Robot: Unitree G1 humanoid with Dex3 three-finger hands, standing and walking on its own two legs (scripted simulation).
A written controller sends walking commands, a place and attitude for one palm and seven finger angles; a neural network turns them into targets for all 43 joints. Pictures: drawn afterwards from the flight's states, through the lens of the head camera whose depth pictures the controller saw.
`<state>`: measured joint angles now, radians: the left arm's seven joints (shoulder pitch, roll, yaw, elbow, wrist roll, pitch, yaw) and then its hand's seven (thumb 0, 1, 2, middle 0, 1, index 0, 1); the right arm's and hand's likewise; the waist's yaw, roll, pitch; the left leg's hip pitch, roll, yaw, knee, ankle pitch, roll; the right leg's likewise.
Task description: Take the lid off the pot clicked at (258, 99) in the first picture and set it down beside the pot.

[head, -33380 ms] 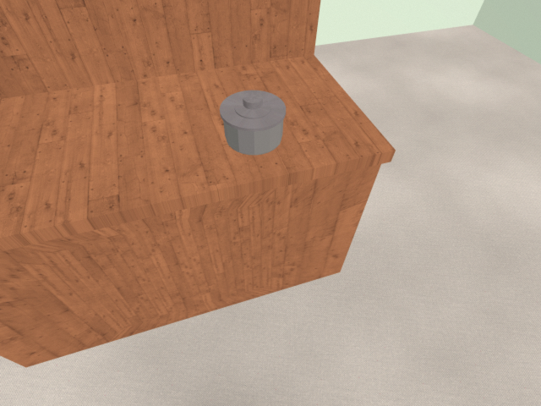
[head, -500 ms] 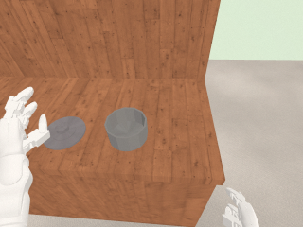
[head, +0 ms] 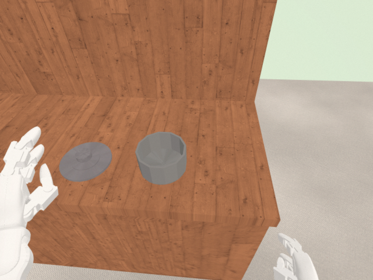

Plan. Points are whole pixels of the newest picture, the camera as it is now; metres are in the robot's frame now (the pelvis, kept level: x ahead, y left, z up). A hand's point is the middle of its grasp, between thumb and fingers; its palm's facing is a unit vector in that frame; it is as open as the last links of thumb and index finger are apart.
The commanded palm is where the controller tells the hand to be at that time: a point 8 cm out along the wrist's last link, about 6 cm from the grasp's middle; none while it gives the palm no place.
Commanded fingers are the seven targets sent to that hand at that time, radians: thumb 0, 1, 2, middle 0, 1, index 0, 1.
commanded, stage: draw the hand back to the body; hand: left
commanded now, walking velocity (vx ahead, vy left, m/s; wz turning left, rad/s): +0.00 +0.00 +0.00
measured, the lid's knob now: (83, 155) +0.46 +0.38 -0.04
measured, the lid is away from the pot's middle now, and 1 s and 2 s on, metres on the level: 0.25 0.25 0.25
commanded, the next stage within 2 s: step back with the hand held close in 0.36 s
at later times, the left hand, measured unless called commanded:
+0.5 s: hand (42, 206) +0.18 +0.26 +0.15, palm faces +0.39 -0.85 -0.36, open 7.4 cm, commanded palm +0.13 +0.30 +0.17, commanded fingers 0.00 0.90 0.90 -0.20 -0.30 -0.20 -0.30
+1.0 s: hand (14, 218) +0.16 +0.28 +0.16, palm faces +0.29 -0.82 -0.50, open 7.4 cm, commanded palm +0.10 +0.32 +0.17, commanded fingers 0.00 0.90 0.90 -0.20 -0.30 -0.20 -0.30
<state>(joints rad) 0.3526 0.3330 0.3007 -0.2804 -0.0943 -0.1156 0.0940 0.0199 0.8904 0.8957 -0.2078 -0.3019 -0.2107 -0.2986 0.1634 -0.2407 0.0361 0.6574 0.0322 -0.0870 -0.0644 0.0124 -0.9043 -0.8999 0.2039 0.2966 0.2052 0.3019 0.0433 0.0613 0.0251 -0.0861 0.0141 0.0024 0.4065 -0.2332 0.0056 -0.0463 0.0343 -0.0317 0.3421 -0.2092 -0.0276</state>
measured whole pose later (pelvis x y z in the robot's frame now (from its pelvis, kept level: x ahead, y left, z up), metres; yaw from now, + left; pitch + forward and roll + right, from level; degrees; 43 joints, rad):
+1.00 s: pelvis -0.04 +0.05 -0.02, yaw -2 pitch +0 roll -1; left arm 0.65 0.44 0.44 -0.67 -0.07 -0.22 0.09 0.02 0.89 0.90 -0.21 -0.30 -0.22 -0.30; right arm 0.19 -0.20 0.00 0.54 0.02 -0.07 -0.03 0.01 -0.90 -0.90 0.20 0.30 0.21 0.30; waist 0.02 -0.03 0.05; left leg -0.33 -0.03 0.06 0.58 -0.26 0.08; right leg -0.28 -0.03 -0.02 0.55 -0.28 0.03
